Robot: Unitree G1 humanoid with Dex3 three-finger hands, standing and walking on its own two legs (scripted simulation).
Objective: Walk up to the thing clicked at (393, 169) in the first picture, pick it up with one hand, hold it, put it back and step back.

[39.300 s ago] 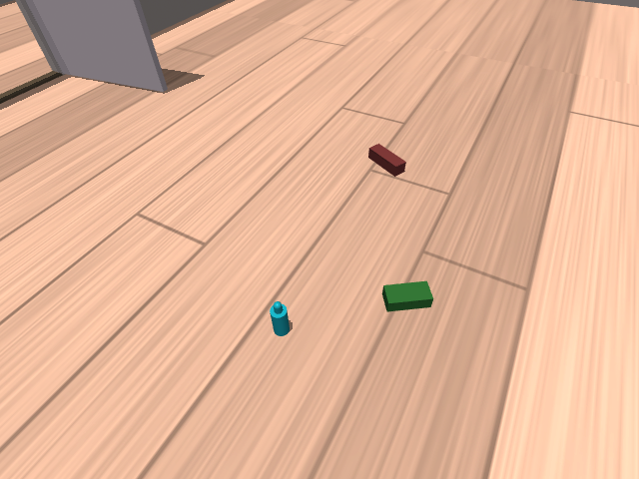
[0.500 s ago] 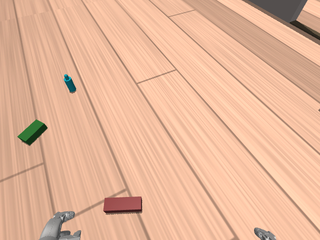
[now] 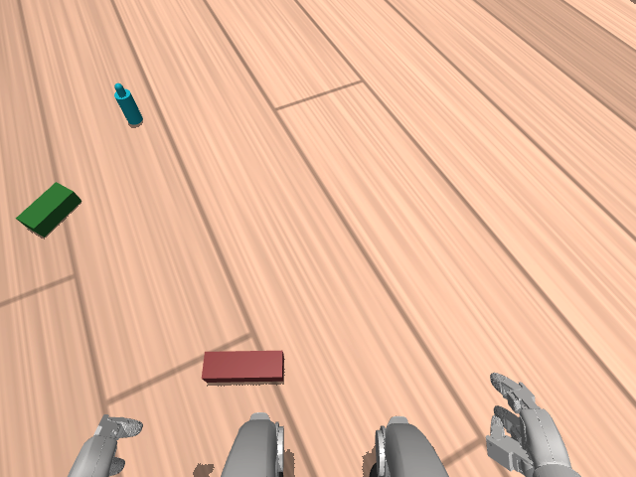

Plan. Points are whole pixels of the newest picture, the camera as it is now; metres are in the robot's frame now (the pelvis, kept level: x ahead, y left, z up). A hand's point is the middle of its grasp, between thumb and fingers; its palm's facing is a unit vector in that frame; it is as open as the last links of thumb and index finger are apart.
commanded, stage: rise first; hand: left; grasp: from above
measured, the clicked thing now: (244, 366) +0.38 +0.21 -0.63
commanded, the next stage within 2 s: none
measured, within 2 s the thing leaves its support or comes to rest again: neither
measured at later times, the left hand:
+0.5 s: hand (178, 416) +0.23 +0.28 -0.35, palm faces -0.43 -0.42 -0.80, open 14.2 cm
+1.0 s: hand (196, 391) +0.29 +0.28 -0.45, palm faces -0.47 -0.14 -0.87, open 14.3 cm
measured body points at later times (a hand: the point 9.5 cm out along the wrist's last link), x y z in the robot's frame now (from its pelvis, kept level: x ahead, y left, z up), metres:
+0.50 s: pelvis -0.06 -0.01 -0.20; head +0.15 +0.01 +0.20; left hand +0.25 +0.30 -0.30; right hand +0.14 -0.28 -0.33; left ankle +0.02 +0.13 -0.63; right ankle +0.02 -0.15 -0.63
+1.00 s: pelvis -0.08 +0.00 -0.29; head +0.12 +0.05 +0.11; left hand +0.31 +0.29 -0.40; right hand +0.01 -0.28 -0.41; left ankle +0.02 +0.13 -0.63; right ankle +0.02 -0.15 -0.63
